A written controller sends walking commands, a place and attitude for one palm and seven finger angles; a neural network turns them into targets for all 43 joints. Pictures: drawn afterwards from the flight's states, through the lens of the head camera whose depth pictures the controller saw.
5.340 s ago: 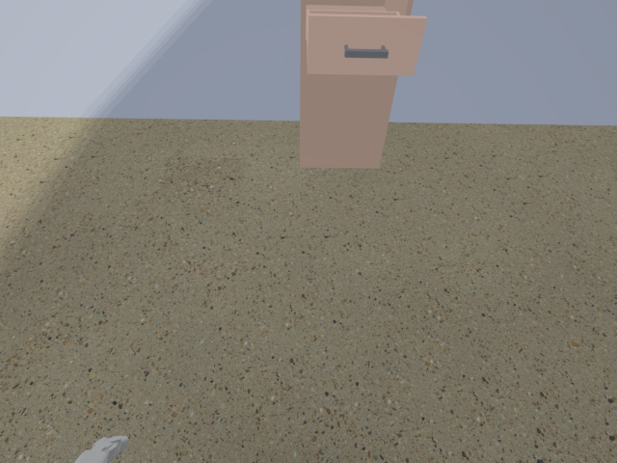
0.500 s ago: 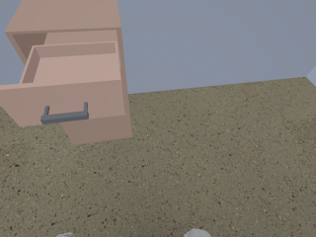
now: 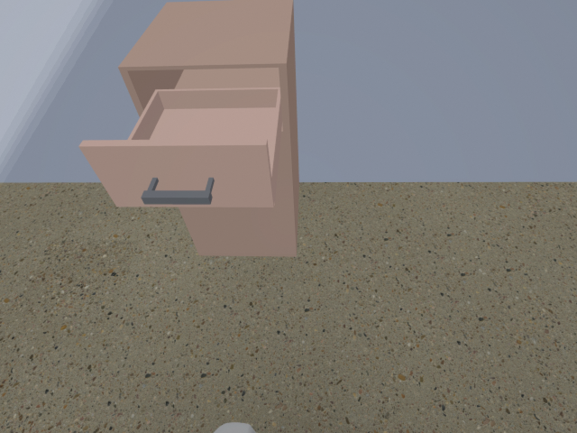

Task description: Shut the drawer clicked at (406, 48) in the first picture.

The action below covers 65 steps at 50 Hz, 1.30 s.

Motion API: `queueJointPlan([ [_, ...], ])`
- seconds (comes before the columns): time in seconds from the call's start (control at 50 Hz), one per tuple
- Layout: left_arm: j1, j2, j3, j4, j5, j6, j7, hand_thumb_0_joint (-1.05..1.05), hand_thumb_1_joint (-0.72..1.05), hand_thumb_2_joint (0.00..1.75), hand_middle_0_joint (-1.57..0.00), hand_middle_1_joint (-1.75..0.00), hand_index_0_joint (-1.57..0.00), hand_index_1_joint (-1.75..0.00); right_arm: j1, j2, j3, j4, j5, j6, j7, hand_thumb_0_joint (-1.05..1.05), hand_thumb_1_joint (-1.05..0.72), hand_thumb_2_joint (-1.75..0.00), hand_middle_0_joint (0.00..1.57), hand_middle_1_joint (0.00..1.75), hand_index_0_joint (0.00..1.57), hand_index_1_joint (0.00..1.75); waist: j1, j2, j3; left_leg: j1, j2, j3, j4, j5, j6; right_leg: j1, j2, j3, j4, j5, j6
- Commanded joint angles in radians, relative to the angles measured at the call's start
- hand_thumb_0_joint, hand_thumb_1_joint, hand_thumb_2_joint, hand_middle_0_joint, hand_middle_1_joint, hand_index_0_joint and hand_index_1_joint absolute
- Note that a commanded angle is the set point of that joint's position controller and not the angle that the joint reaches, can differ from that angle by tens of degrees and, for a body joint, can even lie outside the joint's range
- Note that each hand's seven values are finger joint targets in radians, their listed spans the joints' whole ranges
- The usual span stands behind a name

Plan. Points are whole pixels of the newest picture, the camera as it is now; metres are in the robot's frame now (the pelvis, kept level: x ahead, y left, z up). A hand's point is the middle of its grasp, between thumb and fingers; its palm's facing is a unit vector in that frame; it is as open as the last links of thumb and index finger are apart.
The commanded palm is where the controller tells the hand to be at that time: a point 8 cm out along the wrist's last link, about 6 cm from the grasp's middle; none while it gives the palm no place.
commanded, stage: take the last steps up to it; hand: left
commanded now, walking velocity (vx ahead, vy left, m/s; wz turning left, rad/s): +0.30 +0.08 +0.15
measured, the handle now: (179, 190) +0.57 +0.26 -0.03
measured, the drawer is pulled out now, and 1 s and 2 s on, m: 0.30 0.30 0.30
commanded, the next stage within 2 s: come to a stop and stand still in 0.94 s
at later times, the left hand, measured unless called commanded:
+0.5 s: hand out of the picture +0.05 +0.30 -0.18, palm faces +0.11 -0.98 -0.15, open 7.4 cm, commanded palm none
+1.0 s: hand (168, 333) +0.32 +0.27 -0.18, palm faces +0.05 -0.98 -0.20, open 7.2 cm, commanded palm none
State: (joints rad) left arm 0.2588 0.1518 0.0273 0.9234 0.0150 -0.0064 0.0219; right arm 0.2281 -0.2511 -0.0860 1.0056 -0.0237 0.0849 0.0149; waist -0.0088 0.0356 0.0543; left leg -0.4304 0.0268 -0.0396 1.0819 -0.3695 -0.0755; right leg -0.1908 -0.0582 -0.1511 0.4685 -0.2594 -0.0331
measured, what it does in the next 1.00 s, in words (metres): walks ahead: left foot, then right foot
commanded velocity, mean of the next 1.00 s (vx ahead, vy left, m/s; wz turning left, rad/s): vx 0.26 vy -0.02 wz -0.01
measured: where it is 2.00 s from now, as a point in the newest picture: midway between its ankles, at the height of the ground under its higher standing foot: outside the picture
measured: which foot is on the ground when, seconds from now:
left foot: up 0.00-0.22, down 0.24-0.84, up 0.86-1.00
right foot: down 0.00-0.24, up 0.26-0.84, down 0.86-1.00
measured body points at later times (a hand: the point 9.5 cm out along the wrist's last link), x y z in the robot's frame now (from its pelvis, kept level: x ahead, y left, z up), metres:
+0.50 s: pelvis +0.06 +0.11 +0.00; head +0.06 +0.14 +0.45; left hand +0.04 +0.35 -0.17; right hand +0.07 -0.13 -0.13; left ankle -0.01 +0.15 -0.74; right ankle +0.11 -0.04 -0.65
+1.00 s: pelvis +0.24 +0.08 -0.01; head +0.26 +0.09 +0.44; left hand +0.32 +0.32 -0.16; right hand +0.17 -0.12 -0.17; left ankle +0.16 +0.20 -0.64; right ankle +0.27 +0.02 -0.74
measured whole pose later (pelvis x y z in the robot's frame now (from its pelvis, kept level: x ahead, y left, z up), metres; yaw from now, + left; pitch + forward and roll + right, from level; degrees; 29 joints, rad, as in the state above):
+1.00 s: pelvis +0.24 +0.08 -0.01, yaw +1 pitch -2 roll -1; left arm 0.19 0.16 0.05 1.03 0.00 -0.06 0.03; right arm 0.41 -0.10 -0.04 1.13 -0.01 -0.01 -0.02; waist -0.04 0.01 0.06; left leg -0.41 0.07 0.03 1.26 -0.41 0.02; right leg -0.25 0.06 -0.16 0.52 -0.25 -0.10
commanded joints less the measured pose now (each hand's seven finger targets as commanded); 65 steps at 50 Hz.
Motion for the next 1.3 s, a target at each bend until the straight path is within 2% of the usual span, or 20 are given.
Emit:
queueJointPlan([
  [0.0, 0.143, 0.207, 0.055, 0.01, 0.012, -0.027, 0.008, 0.0, 0.9, 0.9, -0.2, -0.3, -0.2, -0.3, -0.102, -0.043, 0.006, -0.091, -0.003, -0.037, 0.006, 0.0, -0.9, -0.9, 0.2, 0.3, 0.2, 0.3, 0.075, -0.191, -0.028, -0.134, 0.026, 0.038, -0.1, -0.023, 0.009, 0.173, -0.282, 0.28, -0.238, 0.06, -0.09],
  [0.08, 0.172, 0.223, 0.057, 0.052, 0.021, -0.036, 0.002, 0.0, 0.9, 0.9, -0.2, -0.3, -0.2, -0.3, -0.155, -0.034, 0.016, -0.105, 0.002, -0.057, 0.017, 0.0, -0.9, -0.9, 0.2, 0.3, 0.2, 0.3, 0.091, -0.183, -0.006, -0.075, 0.037, 0.071, -0.252, -0.066, 0.036, 0.131, -0.316, 0.32, -0.293, -0.131, -0.119],
  [0.18, 0.099, 0.223, 0.056, 0.087, 0.01, -0.025, -0.008, 0.0, 0.9, 0.9, -0.2, -0.3, -0.2, -0.3, 0.025, -0.004, 0.032, -0.041, 0.009, -0.095, 0.006, 0.0, -0.9, -0.9, 0.2, 0.3, 0.2, 0.3, 0.001, -0.141, -0.056, 0.353, -0.02, 0.163, -0.68, 0.069, 0.069, -0.08, -0.211, 0.155, -0.162, -0.18, -0.049],
  [0.2, 0.093, 0.181, 0.045, 0.09, 0.002, -0.021, -0.013, 0.0, 0.9, 0.9, -0.2, -0.3, -0.2, -0.3, 0.104, -0.058, 0.022, -0.014, 0.01, -0.106, -0.007, 0.0, -0.9, -0.9, 0.2, 0.3, 0.2, 0.3, -0.035, 0.004, -0.083, 0.522, 0.044, 0.086, -0.748, 0.058, 0.08, -0.206, -0.15, 0.09, -0.02, -0.193, -0.004],
  [0.22, 0.089, 0.113, 0.029, 0.07, -0.003, -0.015, -0.021, 0.0, 0.9, 0.9, -0.2, -0.3, -0.2, -0.3, 0.181, -0.156, -0.002, 0.007, 0.002, -0.109, -0.017, 0.0, -0.9, -0.9, 0.2, 0.3, 0.2, 0.3, -0.071, 0.289, -0.084, 0.592, 0.276, -0.241, -0.851, -0.126, 0.153, -0.401, -0.027, -0.02, 0.241, -0.278, 0.054],
  [0.26, -0.001, 0.121, 0.028, 0.031, 0.016, -0.013, -0.019, 0.0, 0.9, 0.9, -0.2, -0.3, -0.2, -0.3, 0.192, -0.187, -0.002, -0.001, -0.001, -0.096, -0.025, 0.0, -0.9, -0.9, 0.2, 0.3, 0.2, 0.3, -0.082, 0.199, 0.049, 0.435, 0.395, -0.349, -0.956, -0.235, 0.259, -0.51, -0.047, 0.078, 0.501, -0.293, 0.038],
  [0.3, 0.0, 0.12, 0.031, 0.079, 0.021, -0.006, -0.028, 0.0, 0.9, 0.9, -0.2, -0.3, -0.2, -0.3, 0.115, -0.085, 0.028, -0.005, 0.003, -0.11, -0.035, 0.0, -0.9, -0.9, 0.2, 0.3, 0.2, 0.3, -0.036, 0.101, 0.167, 0.303, 0.299, -0.231, -0.976, -0.128, 0.215, -0.495, -0.07, 0.122, 0.607, -0.124, 0.038],
  [0.4, 0.114, 0.091, 0.035, 0.139, 0.012, -0.001, -0.027, 0.0, 0.9, 0.9, -0.2, -0.3, -0.2, -0.3, 0.169, -0.016, 0.044, 0.025, 0.017, -0.153, -0.046, 0.0, -0.9, -0.9, 0.2, 0.3, 0.2, 0.3, 0.023, 0.071, 0.07, 0.403, 0.19, 0.007, -0.893, 0.586, 0.124, -0.45, -0.032, 0.112, 0.673, 0.048, 0.065],
  [0.64, -0.184, 0.067, 0.024, 0.041, 0.002, -0.003, -0.033, 0.0, 0.9, 0.9, -0.2, -0.3, -0.2, -0.3, 0.378, 0.023, 0.069, 0.139, -0.001, -0.172, -0.075, 0.0, -0.9, -0.9, 0.2, 0.3, 0.2, 0.3, -0.038, 0.057, 0.131, 0.592, 0.246, -0.018, -0.824, 0.943, 0.175, -0.624, -0.009, 0.063, 0.53, 0.039, 0.023],
  [0.76, -0.055, 0.069, 0.017, 0.071, 0.0, -0.019, -0.017, 0.0, 0.9, 0.9, -0.2, -0.3, -0.2, -0.3, 0.362, -0.023, 0.057, 0.153, 0.007, -0.157, -0.077, 0.0, -0.9, -0.9, 0.2, 0.3, 0.2, 0.3, 0.037, 0.105, 0.017, 0.495, 0.207, 0.08, -0.581, 1.391, 0.128, -0.163, 0.12, -0.037, 0.215, 0.013, -0.056],
  [0.8, 0.14, 0.117, 0.036, 0.131, 0.004, -0.034, -0.012, 0.0, 0.9, 0.9, -0.2, -0.3, -0.2, -0.3, 0.308, -0.022, 0.047, 0.137, 0.023, -0.154, -0.071, 0.0, -0.9, -0.9, 0.2, 0.3, 0.2, 0.3, 0.132, 0.097, -0.038, 0.302, 0.168, 0.101, -0.329, 1.156, 0.095, 0.159, 0.084, 0.007, 0.07, 0.186, -0.092],
  [0.84, 0.285, 0.238, 0.064, 0.163, -0.008, -0.052, -0.002, 0.0, 0.9, 0.9, -0.2, -0.3, -0.2, -0.3, 0.341, 0.05, 0.044, 0.1, 0.04, -0.158, -0.06, 0.0, -0.9, -0.9, 0.2, 0.3, 0.2, 0.3, 0.122, -0.143, -0.226, -0.059, -0.047, 0.136, 0.317, -0.202, 0.076, 0.425, -0.403, 0.63, -0.066, 0.642, -0.333],
  [0.86, 0.219, 0.227, 0.062, 0.14, -0.019, -0.044, 0.003, 0.0, 0.9, 0.9, -0.2, -0.3, -0.2, -0.3, 0.287, 0.037, 0.034, 0.083, 0.035, -0.149, -0.057, 0.0, -0.9, -0.9, 0.2, 0.3, 0.2, 0.3, 0.108, -0.035, -0.142, -0.068, 0.005, 0.02, 0.35, -0.175, 0.115, 0.269, -0.391, 0.567, -0.152, 0.471, -0.345],
  [0.9, 0.072, 0.149, 0.044, 0.118, -0.015, -0.045, 0.007, 0.0, 0.9, 0.9, -0.2, -0.3, -0.2, -0.3, 0.223, 0.087, 0.037, 0.068, 0.016, -0.127, -0.042, 0.0, -0.9, -0.9, 0.2, 0.3, 0.2, 0.3, 0.038, -0.022, 0.045, -0.101, 0.074, 0.016, 0.304, -0.043, 0.103, -0.005, -0.302, 0.43, -0.226, 0.236, -0.252],
  [0.98, -0.006, 0.069, 0.022, 0.093, 0.002, -0.063, 0.016, 0.0, 0.9, 0.9, -0.2, -0.3, -0.2, -0.3, 0.272, 0.128, 0.042, 0.067, 0.002, -0.09, -0.037, 0.0, -0.9, -0.9, 0.2, 0.3, 0.2, 0.3, -0.055, -0.048, 0.045, 0.021, 0.109, 0.051, 0.071, 0.005, 0.068, -0.212, -0.208, 0.192, -0.257, 0.302, -0.173],
  [1.12, 0.056, 0.084, 0.009, 0.134, 0.0, -0.042, 0.011, 0.0, 0.9, 0.9, -0.2, -0.3, -0.2, -0.3, 0.106, 0.12, 0.063, 0.051, 0.013, -0.094, -0.04, 0.0, -0.9, -0.9, 0.2, 0.3, 0.2, 0.3, 0.003, -0.171, -0.045, 0.117, 0.042, 0.11, -0.391, 0.131, 0.029, -0.009, -0.116, 0.14, -0.102, 0.714, -0.117],
  [1.18, 0.064, 0.107, 0.017, 0.134, -0.005, -0.02, 0.019, 0.0, 0.9, 0.9, -0.2, -0.3, -0.2, -0.3, 0.089, 0.062, 0.048, 0.047, 0.017, -0.094, -0.046, 0.0, -0.9, -0.9, 0.2, 0.3, 0.2, 0.3, -0.009, -0.152, -0.063, 0.246, 0.042, 0.095, -0.601, 0.422, 0.037, -0.003, -0.093, 0.133, 0.027, 0.667, -0.058],
  [1.22, 0.112, 0.078, 0.016, 0.118, -0.012, -0.002, 0.028, 0.0, 0.9, 0.9, -0.2, -0.3, -0.2, -0.3, 0.115, -0.036, 0.027, 0.039, 0.013, -0.096, -0.056, 0.0, -0.9, -0.9, 0.2, 0.3, 0.2, 0.3, -0.005, 0.049, -0.122, 0.424, 0.232, -0.033, -0.579, 1.053, 0.126, -0.111, -0.022, 0.103, 0.124, 0.308, 0.012],
  [1.26, 0.134, 0.076, 0.019, 0.106, -0.013, 0.02, 0.034, 0.0, 0.9, 0.9, -0.2, -0.3, -0.2, -0.3, 0.099, -0.089, 0.013, 0.035, 0.012, -0.082, -0.066, 0.0, -0.9, -0.9, 0.2, 0.3, 0.2, 0.3, -0.003, 0.231, -0.1, 0.384, 0.387, -0.144, -0.667, 1.266, 0.263, -0.16, 0.046, 0.095, 0.384, -0.331, 0.042],
  [1.28, 0.101, 0.095, 0.026, 0.1, -0.009, 0.033, 0.035, 0.0, 0.9, 0.9, -0.2, -0.3, -0.2, -0.3, 0.089, -0.094, 0.012, 0.031, 0.008, -0.076, -0.077, 0.0, -0.9, -0.9, 0.2, 0.3, 0.2, 0.3, -0.015, 0.229, -0.083, 0.303, 0.395, -0.156, -0.694, 1.191, 0.295, -0.158, 0.049, 0.155, 0.514, -0.398, 0.04],
])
